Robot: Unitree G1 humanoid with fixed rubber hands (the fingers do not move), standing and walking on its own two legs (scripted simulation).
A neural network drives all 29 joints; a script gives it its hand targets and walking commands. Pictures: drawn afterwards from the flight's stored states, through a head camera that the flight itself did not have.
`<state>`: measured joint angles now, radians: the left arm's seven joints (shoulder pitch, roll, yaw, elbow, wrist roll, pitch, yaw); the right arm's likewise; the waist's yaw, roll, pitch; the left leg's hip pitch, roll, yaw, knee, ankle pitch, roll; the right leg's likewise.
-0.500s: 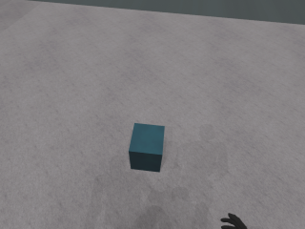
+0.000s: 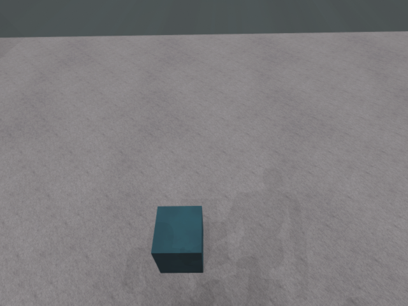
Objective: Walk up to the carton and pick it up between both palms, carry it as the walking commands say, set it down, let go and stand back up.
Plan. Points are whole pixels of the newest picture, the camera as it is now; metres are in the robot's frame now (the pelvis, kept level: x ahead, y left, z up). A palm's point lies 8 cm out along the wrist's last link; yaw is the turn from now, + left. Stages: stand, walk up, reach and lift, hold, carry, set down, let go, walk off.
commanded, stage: walk up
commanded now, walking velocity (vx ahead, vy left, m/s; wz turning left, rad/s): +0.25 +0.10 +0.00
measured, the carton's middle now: (180, 240) +0.55 +0.10 -0.64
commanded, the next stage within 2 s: none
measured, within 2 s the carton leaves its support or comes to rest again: neither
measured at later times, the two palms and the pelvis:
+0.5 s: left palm out of the picture +0.06 +0.32 -0.14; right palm out of the picture +0.15 -0.19 -0.11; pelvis +0.06 +0.06 +0.01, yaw +2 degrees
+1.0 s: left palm out of the picture +0.03 +0.31 -0.13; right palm out of the picture +0.06 -0.13 -0.13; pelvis +0.05 +0.09 +0.02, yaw +0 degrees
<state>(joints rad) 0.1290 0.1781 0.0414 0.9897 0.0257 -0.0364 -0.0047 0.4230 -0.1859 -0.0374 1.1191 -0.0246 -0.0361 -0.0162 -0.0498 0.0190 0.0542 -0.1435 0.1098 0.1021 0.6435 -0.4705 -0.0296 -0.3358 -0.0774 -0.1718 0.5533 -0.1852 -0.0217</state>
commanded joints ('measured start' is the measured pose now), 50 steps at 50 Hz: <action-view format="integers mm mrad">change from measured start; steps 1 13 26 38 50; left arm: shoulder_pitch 319 211 185 160 192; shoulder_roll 270 113 78 52 32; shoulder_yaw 65 18 13 11 -26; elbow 46 43 73 149 173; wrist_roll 4 -4 -18 -8 -13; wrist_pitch -7 -20 100 87 33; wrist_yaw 23 25 34 43 52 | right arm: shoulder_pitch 24 -156 -231 -189 -132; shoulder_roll -85 -30 -157 -103 -43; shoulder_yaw -20 -14 -16 3 7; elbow -54 -82 -136 -44 16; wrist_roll -18 22 0 18 25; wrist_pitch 19 75 14 16 25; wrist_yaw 0 6 -8 -34 -21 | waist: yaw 121 37 75 49 38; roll -174 -261 157 96 -48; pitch -78 -86 -26 -11 23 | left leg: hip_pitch -383 -202 -77 65 66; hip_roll -9 -92 204 158 15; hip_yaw -91 -28 -303 -257 -160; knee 413 125 -426 -432 -388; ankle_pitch -130 190 514 411 324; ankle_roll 13 -2 134 163 87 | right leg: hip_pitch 310 211 9 49 133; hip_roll -453 -176 -8 31 -18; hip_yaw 617 49 196 197 215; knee -385 -225 202 18 -267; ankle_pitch -166 778 -322 -213 36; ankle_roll -127 -96 43 27 9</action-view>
